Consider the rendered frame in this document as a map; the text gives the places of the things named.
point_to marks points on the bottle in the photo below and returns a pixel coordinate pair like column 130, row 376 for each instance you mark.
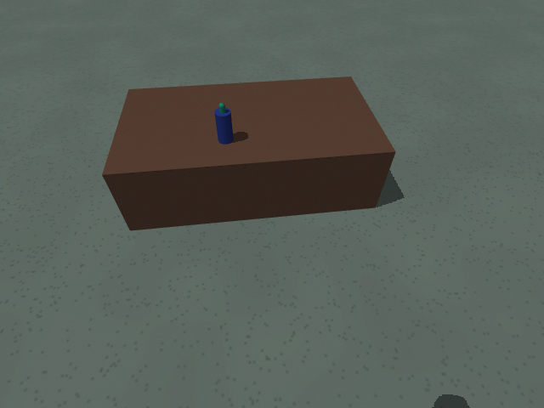
column 224, row 124

